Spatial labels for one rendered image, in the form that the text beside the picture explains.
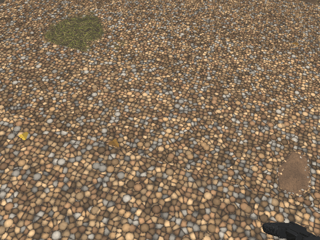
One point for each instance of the right robot hand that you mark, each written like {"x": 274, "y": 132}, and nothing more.
{"x": 289, "y": 231}

